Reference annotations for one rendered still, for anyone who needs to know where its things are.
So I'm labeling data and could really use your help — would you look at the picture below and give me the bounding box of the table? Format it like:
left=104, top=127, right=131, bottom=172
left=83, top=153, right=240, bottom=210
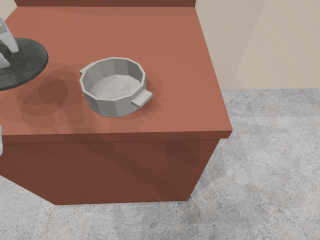
left=0, top=0, right=233, bottom=206

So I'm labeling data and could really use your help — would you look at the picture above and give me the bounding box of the knob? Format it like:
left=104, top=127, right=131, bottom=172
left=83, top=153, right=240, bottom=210
left=0, top=44, right=12, bottom=60

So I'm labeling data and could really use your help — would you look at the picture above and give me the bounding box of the left robot hand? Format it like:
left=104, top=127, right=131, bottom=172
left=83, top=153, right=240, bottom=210
left=0, top=17, right=19, bottom=68

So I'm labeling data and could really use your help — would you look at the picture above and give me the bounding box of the pot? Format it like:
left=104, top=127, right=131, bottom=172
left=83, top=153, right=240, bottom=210
left=79, top=57, right=153, bottom=118

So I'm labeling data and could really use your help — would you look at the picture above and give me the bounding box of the lid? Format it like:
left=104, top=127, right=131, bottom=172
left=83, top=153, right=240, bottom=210
left=0, top=37, right=49, bottom=91

